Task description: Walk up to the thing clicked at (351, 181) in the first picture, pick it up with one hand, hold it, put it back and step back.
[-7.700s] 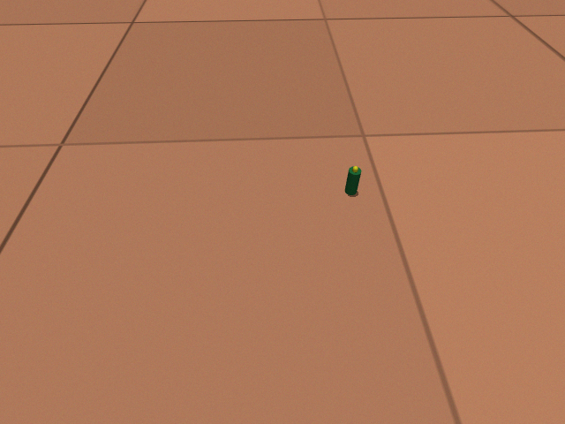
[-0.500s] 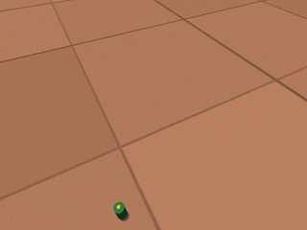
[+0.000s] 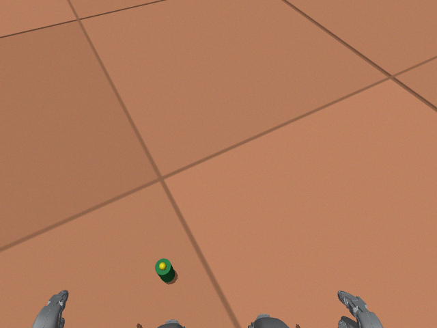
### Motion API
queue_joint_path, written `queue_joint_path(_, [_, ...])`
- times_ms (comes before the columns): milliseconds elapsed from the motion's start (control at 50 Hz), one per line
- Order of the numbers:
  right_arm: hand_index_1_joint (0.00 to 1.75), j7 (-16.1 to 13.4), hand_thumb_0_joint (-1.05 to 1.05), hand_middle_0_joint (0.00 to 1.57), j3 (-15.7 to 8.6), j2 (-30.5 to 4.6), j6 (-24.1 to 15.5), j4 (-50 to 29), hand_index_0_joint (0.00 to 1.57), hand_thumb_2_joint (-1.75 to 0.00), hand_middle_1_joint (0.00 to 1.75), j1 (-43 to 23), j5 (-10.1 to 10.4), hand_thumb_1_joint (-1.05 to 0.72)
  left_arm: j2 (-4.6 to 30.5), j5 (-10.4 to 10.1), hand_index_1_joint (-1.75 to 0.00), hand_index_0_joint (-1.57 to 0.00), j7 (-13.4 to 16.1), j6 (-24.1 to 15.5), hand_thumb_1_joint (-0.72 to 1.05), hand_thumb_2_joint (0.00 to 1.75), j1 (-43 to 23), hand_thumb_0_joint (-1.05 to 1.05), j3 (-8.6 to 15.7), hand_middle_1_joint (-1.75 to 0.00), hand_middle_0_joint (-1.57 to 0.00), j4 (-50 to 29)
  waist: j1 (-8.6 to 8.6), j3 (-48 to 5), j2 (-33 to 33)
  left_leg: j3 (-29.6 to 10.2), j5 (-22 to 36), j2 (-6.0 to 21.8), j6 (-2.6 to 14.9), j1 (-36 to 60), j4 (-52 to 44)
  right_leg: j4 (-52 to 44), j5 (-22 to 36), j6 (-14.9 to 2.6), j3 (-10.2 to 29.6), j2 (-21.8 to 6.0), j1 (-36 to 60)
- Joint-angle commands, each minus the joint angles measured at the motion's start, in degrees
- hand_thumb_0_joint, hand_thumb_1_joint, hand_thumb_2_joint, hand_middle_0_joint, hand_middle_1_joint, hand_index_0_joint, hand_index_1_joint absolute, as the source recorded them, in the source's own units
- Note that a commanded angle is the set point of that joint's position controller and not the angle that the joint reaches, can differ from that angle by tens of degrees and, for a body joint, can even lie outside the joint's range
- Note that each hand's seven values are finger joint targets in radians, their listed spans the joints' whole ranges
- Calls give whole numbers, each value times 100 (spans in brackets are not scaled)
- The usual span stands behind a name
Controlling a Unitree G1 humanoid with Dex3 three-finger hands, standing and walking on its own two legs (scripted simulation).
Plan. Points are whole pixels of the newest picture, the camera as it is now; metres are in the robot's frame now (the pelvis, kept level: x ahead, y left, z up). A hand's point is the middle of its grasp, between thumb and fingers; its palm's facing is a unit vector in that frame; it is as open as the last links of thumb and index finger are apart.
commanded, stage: go down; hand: left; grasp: from the side
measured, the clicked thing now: (165, 270) +0.38 +0.19 -0.65
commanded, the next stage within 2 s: none
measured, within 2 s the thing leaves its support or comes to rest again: neither
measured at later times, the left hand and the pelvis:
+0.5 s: hand out of the picture +0.14 +0.27 -0.16, palm faces +0.07 -0.95 -0.30, open 17.5 cm; pelvis -0.01 +0.01 -0.05, yaw +1 degrees
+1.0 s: hand (82, 294) +0.24 +0.33 -0.25, palm faces +0.10 -0.97 -0.21, open 17.3 cm; pelvis -0.05 +0.00 -0.18, yaw +0 degrees
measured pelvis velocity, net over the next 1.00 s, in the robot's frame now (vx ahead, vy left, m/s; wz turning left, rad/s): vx -0.05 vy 0.00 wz -0.01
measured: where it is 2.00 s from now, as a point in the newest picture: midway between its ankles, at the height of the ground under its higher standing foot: outside the picture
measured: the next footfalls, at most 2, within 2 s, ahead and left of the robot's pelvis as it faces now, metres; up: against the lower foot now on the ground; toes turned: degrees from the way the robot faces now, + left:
none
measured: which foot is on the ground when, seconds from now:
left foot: down 0.00-1.00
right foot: down 0.00-1.00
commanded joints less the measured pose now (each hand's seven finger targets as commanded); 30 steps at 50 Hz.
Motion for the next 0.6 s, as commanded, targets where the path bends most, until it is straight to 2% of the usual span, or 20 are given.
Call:
queue_joint_path(0, [30, -147, 0, 20, -369, -951, -420, -899, 20, -89, 30, -64, 29, -88, 1153, -41, -7, -10, 35, -12, -60, 0, 151, 0, 384, -8, -10, -1419, 38, -1372, 219, -163, 1372, -158, 99, 395, -224, -146, 1118, -170, -65, 222, 344])
queue_joint_path(20, [30, -157, 0, 20, -359, -940, -443, -951, 20, -89, 30, -120, 29, -87, 1208, -47, -8, -10, 39, 28, -61, 0, 107, 0, 415, -8, -10, -1648, 67, -1260, 313, -163, 1202, -158, 93, 263, -180, -96, 951, -172, -54, 214, 183])
queue_joint_path(40, [30, -186, 0, 20, -343, -922, -471, -983, 20, -89, 30, -121, 33, -87, 1181, -54, -8, -10, 31, 102, -61, 0, 344, 0, 418, -8, -11, -1742, 91, -1270, 406, -145, 1120, -172, 94, 230, -119, -61, 873, -169, -38, 205, 140])
queue_joint_path(60, [30, -213, 0, 20, -331, -912, -493, -1036, 20, -89, 30, -146, 31, -87, 1115, -67, -8, -10, 35, 170, -61, 0, 444, 0, 376, -8, -10, -1828, 27, -1245, 273, -149, 1004, -177, 112, 161, -73, -74, 789, -157, -34, 207, 91])
queue_joint_path(100, [30, -248, 0, 20, -320, -903, -551, -1061, 20, -89, 30, -140, 21, -87, 1173, -81, -8, -9, 23, 292, -61, 0, 635, 0, 460, -8, -10, -2148, 84, -1373, 427, -188, 1140, -148, 93, 112, 36, 106, 871, -179, -46, 200, 33])
queue_joint_path(140, [30, -275, 0, 20, -319, -909, -595, -1137, 20, -89, 30, -162, 10, -88, 1157, -106, -7, -10, 5, 416, -61, 0, 777, 0, 453, -7, -10, -2351, 38, -1419, 464, -239, 1278, -117, 69, 57, 143, 256, 925, -175, -86, 222, -103])
queue_joint_path(220, [30, -332, 0, 20, -264, -838, -694, -1279, 20, -89, 30, -226, -1, -88, 1064, -157, -7, -9, -22, 587, -61, 0, 995, 0, 424, -7, -10, -2756, -11, -1367, 464, -260, 1029, -134, 94, -196, 360, 392, 739, -166, -87, 203, -342])
queue_joint_path(260, [30, -348, 0, 20, -250, -846, -736, -1309, 20, -89, 30, -234, -11, -88, 1128, -187, -7, -9, -35, 650, -61, 0, 1054, 0, 517, -7, -10, -2901, 4, -1390, 560, -314, 1049, -112, 74, -312, 418, 537, 713, -172, -109, 206, -473])
queue_joint_path(280, [30, -361, 0, 20, -244, -818, -757, -1382, 20, -89, 30, -235, -13, -88, 1075, -195, -8, -9, -42, 671, -61, 1, 1144, 0, 471, -7, -10, -3033, -7, -1401, 532, -290, 880, -133, 98, -344, 483, 517, 597, -163, -85, 207, -533])
queue_joint_path(300, [30, -372, 0, 20, -247, -818, -778, -1363, 20, -89, 30, -194, -13, -88, 1074, -207, -7, -9, -54, 693, -60, 1, 1198, 0, 502, -7, -9, -3037, -31, -1473, 498, -284, 937, -125, 98, -365, 533, 573, 653, -164, -85, 209, -522])
queue_joint_path(320, [30, -370, 0, 20, -247, -821, -799, -1398, 20, -89, 30, -200, -17, -88, 1113, -219, -7, -9, -58, 694, -60, 2, 1240, 0, 551, -7, -9, -3186, 25, -1551, 579, -311, 1044, -116, 81, -370, 565, 664, 699, -175, -97, 203, -538])
queue_joint_path(340, [30, -379, 0, 20, -239, -808, -805, -1401, 20, -89, 30, -220, -25, -88, 1033, -249, -8, -9, -70, 706, -60, 2, 1324, 0, 494, -7, -9, -3166, -14, -1488, 556, -312, 992, -120, 83, -458, 611, 697, 670, -165, -104, 217, -640])
queue_joint_path(380, [30, -398, 0, 20, -238, -792, -839, -1448, 20, -89, 30, -198, -29, -88, 1108, -259, -8, -8, -68, 698, -59, 4, 1365, 0, 595, -8, -9, -3266, -14, -1590, 485, -319, 1020, -130, 101, -556, 756, 762, 707, -158, -102, 205, -651])
queue_joint_path(420, [30, -401, 0, 20, -226, -771, -877, -1460, 20, -90, 30, -222, -37, -89, 1110, -278, -8, -8, -79, 667, -57, 4, 1336, 0, 607, -7, -9, -3303, -30, -1526, 470, -297, 809, -147, 114, -730, 833, 810, 561, -155, -82, 208, -792])
queue_joint_path(440, [30, -414, 0, 20, -227, -783, -902, -1465, 20, -90, 30, -190, -37, -90, 1192, -297, -8, -7, -98, 630, -56, 5, 1226, 0, 666, -7, -8, -3380, -40, -1603, 524, -304, 911, -144, 113, -751, 916, 892, 646, -159, -79, 196, -832])
queue_joint_path(460, [30, -409, 0, 20, -213, -779, -908, -1413, 20, -90, 30, -176, -47, -91, 1142, -314, -7, -8, -111, 587, -55, 4, 1220, 0, 668, -6, -8, -3159, -79, -1521, 475, -321, 861, -136, 113, -877, 962, 970, 609, -156, -83, 196, -945])
queue_joint_path(480, [30, -403, 0, 20, -232, -816, -934, -1399, 20, -90, 30, -194, -48, -91, 1212, -334, -7, -7, -137, 492, -53, 5, 1013, 0, 730, -7, -8, -3198, -75, -1485, 481, -349, 779, -122, 111, -978, 1015, 1079, 506, -167, -83, 201, -1125])
queue_joint_path(560, [30, -364, 0, 20, -240, -862, -1053, -1321, 20, -90, 30, -255, -67, -91, 1385, -489, -7, -8, -367, -87, -56, 4, 416, 0, 1016, -7, -8, -2647, -79, -1486, 385, -357, 404, -138, 134, -1604, 1512, 1574, 175, -166, -42, 180, -1759])
queue_joint_path(580, [30, -342, 0, 20, -239, -872, -1096, -1304, 20, -90, 30, -247, -65, -92, 1526, -538, -7, -8, -468, -301, -57, 3, 218, 0, 1116, -6, -8, -2647, -57, -1680, 497, -326, 465, -162, 136, -1714, 1691, 1744, 249, -172, -7, 163, -1889])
